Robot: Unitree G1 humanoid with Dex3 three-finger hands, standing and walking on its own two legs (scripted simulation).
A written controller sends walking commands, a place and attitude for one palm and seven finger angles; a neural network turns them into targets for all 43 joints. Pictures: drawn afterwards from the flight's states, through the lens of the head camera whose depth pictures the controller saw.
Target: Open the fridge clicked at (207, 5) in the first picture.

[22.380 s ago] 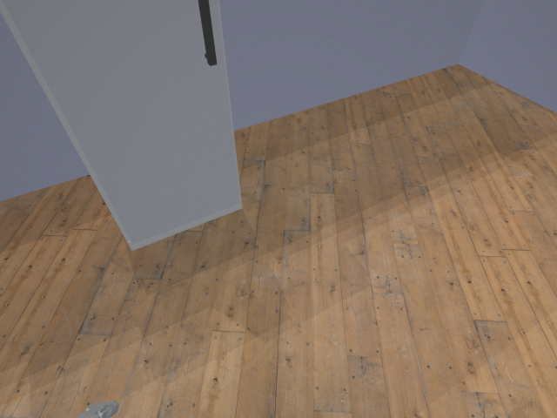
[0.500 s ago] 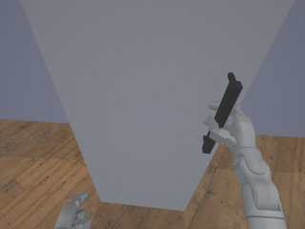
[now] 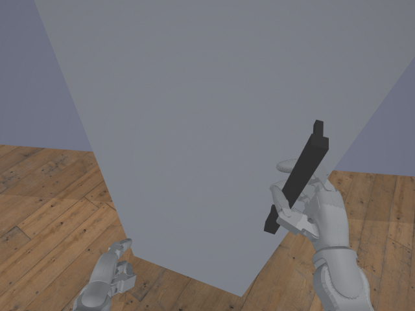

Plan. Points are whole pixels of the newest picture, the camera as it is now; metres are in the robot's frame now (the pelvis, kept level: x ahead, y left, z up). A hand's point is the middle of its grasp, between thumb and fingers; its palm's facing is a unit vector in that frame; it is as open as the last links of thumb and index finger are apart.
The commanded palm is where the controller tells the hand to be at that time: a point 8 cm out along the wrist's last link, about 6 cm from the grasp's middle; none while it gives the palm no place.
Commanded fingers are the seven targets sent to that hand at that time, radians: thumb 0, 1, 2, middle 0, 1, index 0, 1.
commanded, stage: walk backward, drawing the door open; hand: right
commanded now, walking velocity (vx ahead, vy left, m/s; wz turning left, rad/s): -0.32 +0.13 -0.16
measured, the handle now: (290, 184) +0.31 -0.11 +0.14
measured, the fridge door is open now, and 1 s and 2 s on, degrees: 16 39 64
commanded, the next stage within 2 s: none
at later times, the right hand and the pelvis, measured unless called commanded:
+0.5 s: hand (258, 263) +0.17 -0.04 +0.14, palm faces +0.08 +0.98 -0.17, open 6.9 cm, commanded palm +0.14 -0.09 +0.15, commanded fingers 0.00 -0.90 -0.90 0.45 1.40 0.45 1.40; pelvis -0.09 +0.07 -0.01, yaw -7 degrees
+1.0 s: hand (209, 305) +0.12 +0.02 +0.13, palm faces +0.48 +0.86 -0.18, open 6.9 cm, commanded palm +0.07 -0.01 +0.15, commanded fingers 0.00 -0.90 -0.90 0.45 1.40 0.45 1.40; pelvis -0.07 +0.27 -0.02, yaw -30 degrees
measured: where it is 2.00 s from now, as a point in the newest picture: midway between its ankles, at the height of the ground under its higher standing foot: outside the picture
